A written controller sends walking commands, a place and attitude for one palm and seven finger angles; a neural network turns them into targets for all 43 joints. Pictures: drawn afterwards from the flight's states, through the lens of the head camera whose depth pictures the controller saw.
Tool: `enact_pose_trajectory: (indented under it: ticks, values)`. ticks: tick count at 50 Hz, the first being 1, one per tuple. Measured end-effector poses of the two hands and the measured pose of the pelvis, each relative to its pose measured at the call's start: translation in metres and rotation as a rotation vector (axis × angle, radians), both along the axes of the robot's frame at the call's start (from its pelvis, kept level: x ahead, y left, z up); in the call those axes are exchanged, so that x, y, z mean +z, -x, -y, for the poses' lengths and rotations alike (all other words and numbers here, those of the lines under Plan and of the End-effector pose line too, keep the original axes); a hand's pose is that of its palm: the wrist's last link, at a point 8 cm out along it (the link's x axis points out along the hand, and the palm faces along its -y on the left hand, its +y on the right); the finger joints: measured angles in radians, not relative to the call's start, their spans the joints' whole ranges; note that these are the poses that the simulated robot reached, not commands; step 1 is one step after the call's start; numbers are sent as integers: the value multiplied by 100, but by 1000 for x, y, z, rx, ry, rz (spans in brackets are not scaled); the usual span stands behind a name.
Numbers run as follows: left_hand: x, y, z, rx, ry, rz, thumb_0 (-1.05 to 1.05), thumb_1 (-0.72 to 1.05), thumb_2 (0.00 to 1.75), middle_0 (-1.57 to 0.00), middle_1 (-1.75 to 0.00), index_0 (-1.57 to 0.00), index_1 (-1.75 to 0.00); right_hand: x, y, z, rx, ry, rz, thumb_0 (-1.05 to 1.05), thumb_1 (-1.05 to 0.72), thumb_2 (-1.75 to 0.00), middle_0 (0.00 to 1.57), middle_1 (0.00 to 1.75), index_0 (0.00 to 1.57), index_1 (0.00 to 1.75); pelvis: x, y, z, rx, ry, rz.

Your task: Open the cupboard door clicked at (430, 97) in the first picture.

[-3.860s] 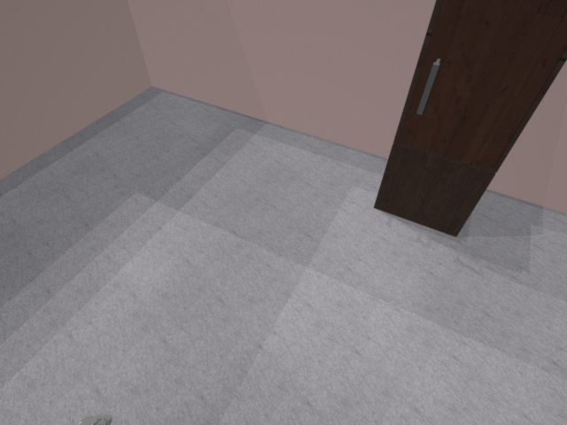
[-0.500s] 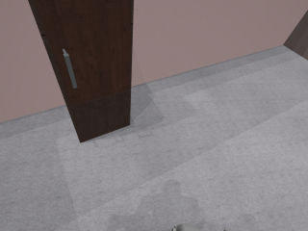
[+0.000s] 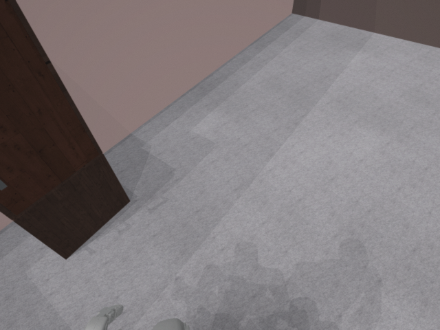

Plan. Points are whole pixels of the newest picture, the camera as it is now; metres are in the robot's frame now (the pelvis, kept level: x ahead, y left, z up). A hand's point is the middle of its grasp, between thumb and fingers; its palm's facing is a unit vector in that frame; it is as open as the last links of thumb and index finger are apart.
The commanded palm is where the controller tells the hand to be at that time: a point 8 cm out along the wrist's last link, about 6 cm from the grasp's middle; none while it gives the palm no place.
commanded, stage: walk to a spot facing it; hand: left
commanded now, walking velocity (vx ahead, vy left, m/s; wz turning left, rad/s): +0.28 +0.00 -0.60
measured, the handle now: out of the picture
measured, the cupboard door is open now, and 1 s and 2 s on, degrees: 0 0 0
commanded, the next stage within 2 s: turn to face it in 0.70 s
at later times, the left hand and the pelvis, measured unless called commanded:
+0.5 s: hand (115, 317) +0.18 +0.24 -0.16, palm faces -0.22 -0.96 -0.16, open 7.4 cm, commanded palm none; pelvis +0.09 +0.05 +0.01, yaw -18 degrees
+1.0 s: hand (206, 222) +0.39 +0.06 -0.15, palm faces -0.53 -0.82 -0.23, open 7.3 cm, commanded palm none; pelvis +0.19 -0.03 +0.00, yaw -30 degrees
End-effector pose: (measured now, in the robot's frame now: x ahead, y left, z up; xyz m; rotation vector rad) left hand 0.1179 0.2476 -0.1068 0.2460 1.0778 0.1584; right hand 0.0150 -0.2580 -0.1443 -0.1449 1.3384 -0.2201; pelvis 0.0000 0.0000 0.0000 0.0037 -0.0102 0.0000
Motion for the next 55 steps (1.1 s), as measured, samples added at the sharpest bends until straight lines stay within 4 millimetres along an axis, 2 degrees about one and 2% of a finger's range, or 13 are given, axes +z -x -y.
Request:
enact_pose_trajectory:
  ticks: [7, 14, 16, 18, 24, 29, 32, 35, 40, 43, 48, 52, 55]
  values:
    - [-3, 5, 0, -42, 40, -39, 0, 91, 90, -20, -30, -20, -30, 20, -35, -4, -9, 11, 128, 1, -91, -90, 20, 30, 20, 30, 8, -11, -7, -74, -3, -6]
    - [-30, 19, -32, -36, 76, -162, 0, 91, 90, -20, -30, -21, -30, 39, -83, -23, -12, 82, 255, 1, -91, -90, 20, 30, 20, 30, 1, -37, -35, -158, 16, -7]
    - [-39, 16, -42, -48, 80, -209, 0, 91, 90, -20, -30, -20, -30, 42, -87, -30, -28, 109, 284, 0, -91, -90, 20, 30, 20, 30, -3, -45, -43, -193, 19, -5]
    - [-40, 6, -48, -80, 81, -248, 1, 91, 90, -20, -30, -20, -30, 46, -82, -38, -58, 118, 280, 0, -91, -90, 20, 30, 20, 30, 0, -54, -48, -225, 27, -2]
    - [-29, -55, -47, -170, 90, -240, 1, 91, 90, -19, -30, -20, -30, 47, -42, -63, -189, 94, 134, 0, -90, -90, 20, 30, 20, 30, 14, -85, -51, -302, 46, -8]
    - [-29, -116, -21, -262, 83, -223, 1, 91, 90, -19, -30, -20, -30, 38, -5, -85, -319, 42, -8, 0, -90, -90, 20, 30, 20, 30, 14, -107, -45, -365, 46, -12]
    - [-30, -157, 7, -337, 79, -208, 1, 91, 90, -19, -30, -20, -30, 30, 14, -96, -402, 4, -84, 0, -90, -90, 20, 30, 20, 30, 10, -120, -36, -406, 39, -13]
    - [-32, -201, 43, -424, 71, -175, 1, 91, 90, -19, -30, -20, -30, 20, 29, -102, -487, -36, -148, 0, -90, -90, 20, 30, 20, 30, 3, -133, -24, -449, 26, -15]
    - [-36, -268, 108, -549, 54, -46, 0, 91, 90, -19, -30, -20, -30, -7, 39, -93, -591, -101, -216, 0, -90, -90, 20, 30, 20, 30, -19, -154, 7, -510, 8, -18]
    - [-29, -286, 129, -570, 46, -1, 0, 91, 90, -19, -30, -20, -30, -12, 20, -71, -602, -88, -188, 1, -91, -90, 20, 30, 20, 30, -17, -161, 16, -526, 12, -7]
    - [-16, -293, 143, -587, 33, -10, 0, 91, 90, -20, -30, -20, -30, -5, -39, -31, -565, -33, -35, 1, -91, -90, 20, 30, 20, 30, -4, -178, 24, -536, 12, -10]
    - [-15, -294, 148, -565, 71, -17, 0, 91, 90, -20, -30, -20, -30, 3, -82, -18, -519, -20, 52, 0, -91, -90, 19, 30, 20, 30, 0, -193, 26, -502, 20, -9]
    - [-21, -293, 142, -510, 111, -16, 0, 91, 90, -20, -30, -20, -30, 6, -109, -15, -465, -14, 63, 0, -91, -90, 19, 30, 20, 30, -1, -204, 24, -464, 29, -3]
